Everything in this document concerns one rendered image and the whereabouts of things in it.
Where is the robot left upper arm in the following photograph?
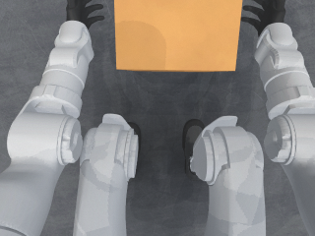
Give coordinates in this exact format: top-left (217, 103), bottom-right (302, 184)
top-left (0, 111), bottom-right (83, 236)

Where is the left robot hand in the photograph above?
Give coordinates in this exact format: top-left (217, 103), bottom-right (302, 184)
top-left (66, 0), bottom-right (105, 29)

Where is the robot right upper arm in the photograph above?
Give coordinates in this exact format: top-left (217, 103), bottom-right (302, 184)
top-left (264, 114), bottom-right (315, 236)

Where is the robot right thigh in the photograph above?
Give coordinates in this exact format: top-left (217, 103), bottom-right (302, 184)
top-left (197, 126), bottom-right (266, 236)

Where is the right robot forearm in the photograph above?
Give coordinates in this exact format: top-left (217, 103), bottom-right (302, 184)
top-left (254, 23), bottom-right (315, 120)

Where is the robot left foot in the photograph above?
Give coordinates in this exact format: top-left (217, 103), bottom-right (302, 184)
top-left (127, 122), bottom-right (142, 183)

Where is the right robot hand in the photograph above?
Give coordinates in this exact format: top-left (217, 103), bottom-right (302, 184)
top-left (240, 0), bottom-right (286, 36)

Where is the left robot forearm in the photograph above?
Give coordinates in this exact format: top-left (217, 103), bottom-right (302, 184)
top-left (7, 20), bottom-right (95, 157)

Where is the carton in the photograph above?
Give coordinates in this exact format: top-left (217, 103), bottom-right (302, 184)
top-left (114, 0), bottom-right (243, 73)

